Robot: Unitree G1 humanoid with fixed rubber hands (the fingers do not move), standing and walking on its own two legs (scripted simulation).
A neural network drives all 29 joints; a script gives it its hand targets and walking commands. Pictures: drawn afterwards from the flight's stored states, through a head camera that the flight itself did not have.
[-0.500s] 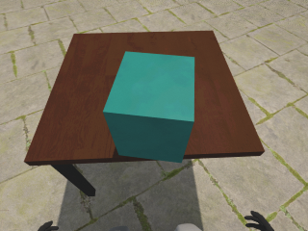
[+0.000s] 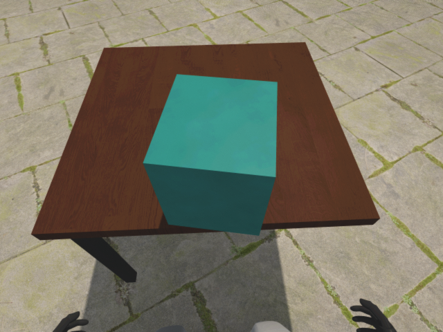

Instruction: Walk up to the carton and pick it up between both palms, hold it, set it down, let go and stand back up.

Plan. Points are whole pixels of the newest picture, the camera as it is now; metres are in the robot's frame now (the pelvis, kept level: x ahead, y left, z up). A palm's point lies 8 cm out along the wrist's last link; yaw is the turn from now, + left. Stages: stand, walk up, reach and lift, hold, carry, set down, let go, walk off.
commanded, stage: walk up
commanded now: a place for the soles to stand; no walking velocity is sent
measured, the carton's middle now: (219, 157) +0.45 +0.01 +0.00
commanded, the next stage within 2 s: reach and lift in 0.04 s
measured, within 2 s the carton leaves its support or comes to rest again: neither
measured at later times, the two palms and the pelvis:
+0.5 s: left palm (86, 300) +0.18 +0.25 -0.07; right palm (395, 331) +0.12 -0.29 -0.08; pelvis +0.00 +0.00 +0.00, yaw +0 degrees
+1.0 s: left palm (75, 306) +0.17 +0.26 -0.05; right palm (362, 320) +0.14 -0.23 -0.05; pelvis +0.00 +0.01 +0.01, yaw +0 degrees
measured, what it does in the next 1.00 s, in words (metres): stands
